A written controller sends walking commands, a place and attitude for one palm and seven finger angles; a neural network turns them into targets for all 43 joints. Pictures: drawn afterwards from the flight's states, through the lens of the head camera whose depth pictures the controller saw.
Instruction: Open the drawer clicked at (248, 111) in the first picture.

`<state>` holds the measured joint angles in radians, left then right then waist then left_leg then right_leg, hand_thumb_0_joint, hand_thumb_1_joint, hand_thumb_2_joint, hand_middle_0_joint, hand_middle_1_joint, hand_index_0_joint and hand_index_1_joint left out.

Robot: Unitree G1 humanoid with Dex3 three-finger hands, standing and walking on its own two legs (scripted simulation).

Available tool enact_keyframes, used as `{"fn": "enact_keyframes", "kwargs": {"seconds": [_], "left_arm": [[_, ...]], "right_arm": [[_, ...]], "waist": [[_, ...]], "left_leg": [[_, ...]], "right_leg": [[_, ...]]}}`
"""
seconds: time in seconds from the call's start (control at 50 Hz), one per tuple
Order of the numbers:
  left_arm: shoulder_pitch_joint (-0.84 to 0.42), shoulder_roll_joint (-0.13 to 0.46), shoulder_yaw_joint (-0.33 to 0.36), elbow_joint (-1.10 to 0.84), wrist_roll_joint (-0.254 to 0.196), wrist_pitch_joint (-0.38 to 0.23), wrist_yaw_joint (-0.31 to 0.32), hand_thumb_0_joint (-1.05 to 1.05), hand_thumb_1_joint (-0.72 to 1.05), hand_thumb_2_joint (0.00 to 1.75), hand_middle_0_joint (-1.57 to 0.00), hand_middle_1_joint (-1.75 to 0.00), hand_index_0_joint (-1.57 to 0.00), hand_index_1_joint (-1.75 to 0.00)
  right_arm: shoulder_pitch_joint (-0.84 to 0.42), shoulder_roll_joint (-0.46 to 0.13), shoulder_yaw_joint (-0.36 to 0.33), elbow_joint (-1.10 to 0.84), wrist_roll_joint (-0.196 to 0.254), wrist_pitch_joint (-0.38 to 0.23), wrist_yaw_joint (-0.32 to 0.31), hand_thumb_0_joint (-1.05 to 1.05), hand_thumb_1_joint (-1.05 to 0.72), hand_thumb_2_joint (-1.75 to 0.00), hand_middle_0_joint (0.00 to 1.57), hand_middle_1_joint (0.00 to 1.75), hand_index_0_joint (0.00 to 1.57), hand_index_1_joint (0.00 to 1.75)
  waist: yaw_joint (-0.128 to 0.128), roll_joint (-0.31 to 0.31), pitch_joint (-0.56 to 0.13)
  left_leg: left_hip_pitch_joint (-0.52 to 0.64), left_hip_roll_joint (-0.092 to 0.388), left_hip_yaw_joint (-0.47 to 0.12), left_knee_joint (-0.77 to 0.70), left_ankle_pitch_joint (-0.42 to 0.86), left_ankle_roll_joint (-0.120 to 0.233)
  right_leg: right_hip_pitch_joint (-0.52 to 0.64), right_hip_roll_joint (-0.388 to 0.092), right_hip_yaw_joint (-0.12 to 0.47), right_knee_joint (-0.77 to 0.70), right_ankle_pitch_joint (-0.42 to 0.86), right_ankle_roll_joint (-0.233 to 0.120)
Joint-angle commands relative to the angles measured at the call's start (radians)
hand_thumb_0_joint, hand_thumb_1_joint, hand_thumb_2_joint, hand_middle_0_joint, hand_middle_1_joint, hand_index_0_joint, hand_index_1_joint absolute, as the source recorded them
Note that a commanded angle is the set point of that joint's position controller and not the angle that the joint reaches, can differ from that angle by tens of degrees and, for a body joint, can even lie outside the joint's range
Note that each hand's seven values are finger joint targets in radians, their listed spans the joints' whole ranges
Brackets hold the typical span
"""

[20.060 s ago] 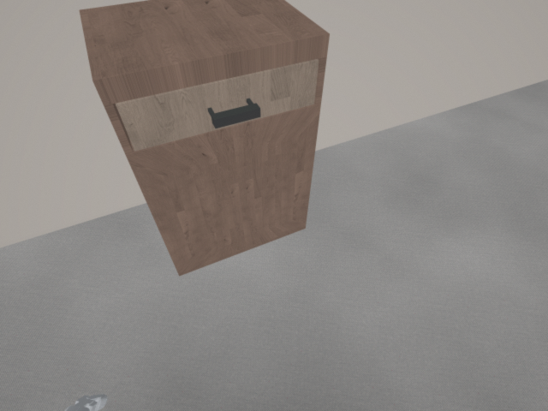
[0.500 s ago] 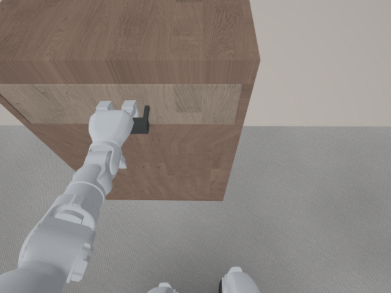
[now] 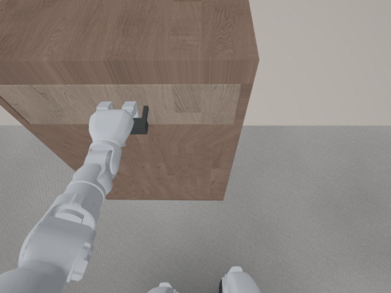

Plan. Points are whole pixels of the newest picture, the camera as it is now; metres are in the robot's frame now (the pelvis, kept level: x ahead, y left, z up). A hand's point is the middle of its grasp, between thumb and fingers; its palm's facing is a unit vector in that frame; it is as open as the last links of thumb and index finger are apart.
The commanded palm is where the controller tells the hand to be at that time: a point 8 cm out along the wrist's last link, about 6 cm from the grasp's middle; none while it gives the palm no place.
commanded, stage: pull the drawer open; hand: left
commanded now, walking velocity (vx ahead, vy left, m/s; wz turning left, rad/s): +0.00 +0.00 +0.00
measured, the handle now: (120, 118) +0.50 +0.17 +0.01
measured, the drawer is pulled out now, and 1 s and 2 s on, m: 0.00 0.10 0.23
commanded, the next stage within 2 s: none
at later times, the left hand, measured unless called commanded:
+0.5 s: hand (117, 151) +0.42 +0.17 -0.01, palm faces -0.04 -0.04 -1.00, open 5.9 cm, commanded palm +0.38 +0.18 +0.05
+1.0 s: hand (111, 180) +0.35 +0.17 -0.01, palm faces -0.03 -0.04 -1.00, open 5.9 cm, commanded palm +0.32 +0.18 +0.05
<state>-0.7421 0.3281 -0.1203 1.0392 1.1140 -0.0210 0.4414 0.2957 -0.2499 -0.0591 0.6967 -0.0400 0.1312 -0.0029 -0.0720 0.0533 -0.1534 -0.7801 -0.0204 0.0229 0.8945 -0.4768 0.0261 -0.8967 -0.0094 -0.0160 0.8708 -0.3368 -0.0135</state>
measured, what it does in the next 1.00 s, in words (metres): stands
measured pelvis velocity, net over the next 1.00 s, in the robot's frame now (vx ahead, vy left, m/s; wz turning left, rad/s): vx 0.02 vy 0.00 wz -0.02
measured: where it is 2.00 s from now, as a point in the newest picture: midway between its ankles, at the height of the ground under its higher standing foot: outside the picture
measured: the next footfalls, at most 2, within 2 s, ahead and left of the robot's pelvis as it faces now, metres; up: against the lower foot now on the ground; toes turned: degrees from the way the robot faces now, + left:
none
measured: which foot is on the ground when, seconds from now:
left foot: down 0.00-1.00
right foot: down 0.00-1.00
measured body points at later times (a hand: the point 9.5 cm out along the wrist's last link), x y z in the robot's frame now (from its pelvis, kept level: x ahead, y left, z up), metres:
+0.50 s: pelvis +0.02 +0.00 +0.01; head +0.10 -0.03 +0.45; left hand +0.42 +0.17 +0.05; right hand +0.09 -0.26 -0.13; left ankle -0.04 +0.10 -0.69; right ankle +0.04 -0.11 -0.69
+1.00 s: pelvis +0.02 +0.00 +0.02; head +0.08 -0.03 +0.46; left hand +0.35 +0.17 +0.05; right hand +0.16 -0.25 -0.11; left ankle -0.04 +0.10 -0.69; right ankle +0.04 -0.11 -0.69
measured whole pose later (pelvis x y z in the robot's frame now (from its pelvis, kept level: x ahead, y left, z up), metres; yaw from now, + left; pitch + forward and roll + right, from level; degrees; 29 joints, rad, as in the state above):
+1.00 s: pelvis +0.02 +0.00 +0.02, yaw -1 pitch +14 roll +1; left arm -0.19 0.26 -0.18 0.51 1.14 0.02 0.45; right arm 0.18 -0.23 -0.05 0.61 -0.03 0.15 0.00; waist 0.02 0.05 -0.13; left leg -0.54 -0.01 0.04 0.76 -0.46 0.02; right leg -0.68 0.00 0.00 0.77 -0.33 -0.01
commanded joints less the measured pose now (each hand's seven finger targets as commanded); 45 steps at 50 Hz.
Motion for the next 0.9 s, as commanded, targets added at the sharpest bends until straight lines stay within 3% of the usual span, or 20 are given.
{"fn": "enact_keyframes", "kwargs": {"seconds": [0.0, 0.04, 0.08, 0.14, 0.2, 0.22, 0.24, 0.3, 0.32, 0.38, 0.44, 0.52, 0.56, 0.62, 0.64, 0.78, 0.84, 0.88], "left_arm": [[-0.378, 0.166, 0.042, -0.173, -0.005, -0.018, 0.029, 0.00, 0.90, 0.90, -0.40, -1.35, -0.40, -1.35], [-0.378, 0.199, 0.068, -0.195, -0.003, -0.025, 0.030, 0.00, 0.90, 0.90, -0.40, -1.35, -0.40, -1.35], [-0.309, 0.159, 0.051, -0.190, -0.006, -0.026, 0.028, 0.00, 0.90, 0.90, -0.40, -1.35, -0.40, -1.35], [-0.236, 0.154, 0.064, -0.228, -0.012, -0.037, 0.025, 0.00, 0.90, 0.90, -0.40, -1.35, -0.40, -1.35], [-0.197, 0.122, 0.042, -0.248, -0.015, -0.037, 0.026, 0.00, 0.90, 0.90, -0.40, -1.35, -0.40, -1.35], [-0.173, 0.139, 0.065, -0.265, -0.015, -0.041, 0.029, 0.00, 0.90, 0.90, -0.40, -1.35, -0.40, -1.35], [-0.151, 0.119, 0.050, -0.293, -0.015, -0.042, 0.032, 0.00, 0.90, 0.90, -0.40, -1.35, -0.40, -1.35], [-0.076, 0.110, 0.050, -0.325, -0.015, -0.032, 0.036, 0.00, 0.90, 0.90, -0.40, -1.35, -0.40, -1.35], [-0.062, 0.136, 0.075, -0.340, -0.012, -0.031, 0.040, 0.00, 0.90, 0.90, -0.40, -1.35, -0.40, -1.35], [0.000, 0.108, 0.057, -0.380, -0.009, -0.018, 0.048, 0.00, 0.90, 0.90, -0.40, -1.35, -0.40, -1.35], [0.078, 0.135, 0.085, -0.432, -0.011, -0.004, 0.049, 0.00, 0.90, 0.90, -0.40, -1.35, -0.40, -1.35], [0.117, 0.119, 0.074, -0.485, -0.005, 0.013, 0.052, 0.00, 0.90, 0.90, -0.40, -1.35, -0.40, -1.35], [0.186, 0.115, 0.075, -0.528, -0.006, 0.020, 0.052, 0.00, 0.90, 0.90, -0.40, -1.35, -0.40, -1.35], [0.208, 0.080, 0.051, -0.575, -0.006, 0.032, 0.052, 0.00, 0.90, 0.90, -0.40, -1.35, -0.40, -1.35], [0.239, 0.100, 0.070, -0.589, -0.004, 0.034, 0.054, 0.00, 0.90, 0.90, -0.40, -1.35, -0.40, -1.35], [0.290, 0.073, 0.043, -0.640, 0.004, 0.050, 0.055, 0.00, 0.90, 0.90, -0.40, -1.35, -0.40, -1.35], [0.304, 0.092, 0.057, -0.681, 0.007, 0.049, 0.057, 0.00, 0.90, 0.90, -0.40, -1.35, -0.40, -1.35], [0.346, 0.056, 0.029, -0.692, 0.004, 0.050, 0.055, 0.00, 0.90, 0.90, -0.40, -1.35, -0.40, -1.35]], "right_arm": [[0.103, -0.136, -0.049, -0.068, 0.001, -0.015, -0.016, 0.00, -0.90, -0.90, 0.20, 0.30, 0.20, 0.30], [0.101, -0.139, -0.050, -0.069, -0.001, -0.014, -0.018, 0.00, -0.90, -0.90, 0.20, 0.30, 0.20, 0.30], [0.096, -0.133, -0.053, -0.075, -0.001, -0.014, -0.015, 0.00, -0.90, -0.90, 0.20, 0.30, 0.20, 0.30], [0.088, -0.130, -0.055, -0.088, 0.001, -0.009, -0.010, 0.00, -0.90, -0.90, 0.20, 0.30, 0.20, 0.30], [0.076, -0.127, -0.058, -0.095, 0.006, -0.007, -0.008, 0.00, -0.90, -0.90, 0.20, 0.30, 0.20, 0.30], [0.072, -0.129, -0.057, -0.100, 0.005, -0.006, -0.007, 0.00, -0.90, -0.90, 0.20, 0.30, 0.20, 0.30], [0.068, -0.125, -0.060, -0.106, 0.005, -0.005, -0.006, 0.00, -0.90, -0.90, 0.20, 0.30, 0.20, 0.30], [0.053, -0.122, -0.059, -0.112, 0.008, 0.001, -0.003, 0.00, -0.90, -0.90, 0.20, 0.30, 0.20, 0.30], [0.044, -0.124, -0.057, -0.112, 0.008, 0.004, -0.004, 0.00, -0.90, -0.90, 0.20, 0.30, 0.20, 0.30], [0.027, -0.120, -0.057, -0.124, 0.010, 0.006, -0.003, 0.00, -0.90, -0.90, 0.20, 0.30, 0.20, 0.30], [0.007, -0.118, -0.053, -0.135, 0.012, 0.012, -0.005, 0.00, -0.90, -0.90, 0.20, 0.30, 0.20, 0.30], [-0.025, -0.115, -0.050, -0.147, 0.016, 0.011, -0.010, 0.00, -0.90, -0.90, 0.20, 0.30, 0.20, 0.30], [-0.038, -0.109, -0.048, -0.160, 0.016, 0.010, -0.009, 0.00, -0.90, -0.90, 0.20, 0.30, 0.20, 0.30], [-0.057, -0.105, -0.046, -0.168, 0.019, 0.007, -0.008, 0.00, -0.90, -0.90, 0.20, 0.30, 0.20, 0.30], [-0.056, -0.105, -0.045, -0.172, 0.019, 0.007, -0.008, 0.00, -0.90, -0.90, 0.20, 0.30, 0.20, 0.30], [-0.095, -0.099, -0.037, -0.185, 0.018, -0.002, -0.013, 0.00, -0.90, -0.90, 0.20, 0.30, 0.20, 0.30], [-0.107, -0.098, -0.034, -0.189, 0.016, -0.006, -0.015, 0.00, -0.90, -0.90, 0.20, 0.30, 0.20, 0.30], [-0.119, -0.093, -0.033, -0.198, 0.017, -0.011, -0.012, 0.00, -0.90, -0.90, 0.20, 0.30, 0.20, 0.30]], "waist": [[-0.035, -0.068, -0.407], [-0.026, -0.065, -0.440], [-0.012, -0.054, -0.438], [0.015, -0.058, -0.460], [0.009, -0.081, -0.413], [0.026, -0.084, -0.425], [0.027, -0.076, -0.446], [0.037, -0.084, -0.414], [0.045, -0.088, -0.415], [0.050, -0.093, -0.387], [0.068, -0.105, -0.402], [0.063, -0.099, -0.365], [0.079, -0.088, -0.371], [0.069, -0.070, -0.354], [0.083, -0.085, -0.363], [0.081, -0.082, -0.304], [0.090, -0.081, -0.324], [0.090, -0.066, -0.300]], "left_leg": [[0.122, -0.013, -0.011, -0.095, 0.365, 0.013], [0.124, -0.015, -0.011, -0.091, 0.383, 0.014], [0.142, -0.014, -0.008, -0.095, 0.413, 0.010], [0.160, -0.010, -0.007, -0.098, 0.455, 0.007], [0.152, -0.007, -0.001, -0.114, 0.421, 0.009], [0.153, -0.008, -0.004, -0.118, 0.444, 0.009], [0.168, -0.007, 0.000, -0.119, 0.453, 0.009], [0.171, -0.006, 0.008, -0.132, 0.470, 0.007], [0.171, -0.006, 0.002, -0.134, 0.483, 0.008], [0.184, -0.007, 0.011, -0.149, 0.482, 0.007], [0.191, -0.009, 0.013, -0.159, 0.509, 0.008], [0.218, -0.006, 0.011, -0.172, 0.518, 0.004], [0.237, -0.006, 0.016, -0.176, 0.545, 0.002], [0.272, 0.000, 0.007, -0.176, 0.585, -0.003], [0.274, 0.001, 0.006, -0.178, 0.589, -0.004], [0.288, -0.003, 0.008, -0.191, 0.535, -0.010], [0.300, -0.003, 0.003, -0.193, 0.542, -0.011], [0.300, -0.004, 0.006, -0.197, 0.528, -0.013]], "right_leg": [[0.359, 0.030, 0.005, -0.078, 0.314, -0.031], [0.381, 0.028, 0.012, -0.070, 0.339, -0.031], [0.382, 0.030, 0.005, -0.071, 0.355, -0.033], [0.410, 0.031, 0.006, -0.067, 0.387, -0.035], [0.412, 0.031, 0.007, -0.086, 0.370, -0.033], [0.432, 0.030, 0.006, -0.082, 0.385, -0.037], [0.444, 0.028, 0.009, -0.085, 0.399, -0.035], [0.465, 0.028, 0.010, -0.095, 0.429, -0.036], [0.472, 0.029, 0.011, -0.092, 0.432, -0.039], [0.486, 0.027, 0.010, -0.107, 0.441, -0.037], [0.533, 0.024, 0.018, -0.110, 0.486, -0.036], [0.526, 0.026, 0.014, -0.122, 0.478, -0.037], [0.545, 0.024, 0.016, -0.123, 0.503, -0.037], [0.522, 0.027, 0.006, -0.125, 0.499, -0.038], [0.530, 0.027, 0.005, -0.122, 0.487, -0.037], [0.514, 0.030, 0.002, -0.137, 0.442, -0.039], [0.528, 0.029, 0.008, -0.134, 0.448, -0.041], [0.518, 0.030, 0.004, -0.139, 0.432, -0.043]]}}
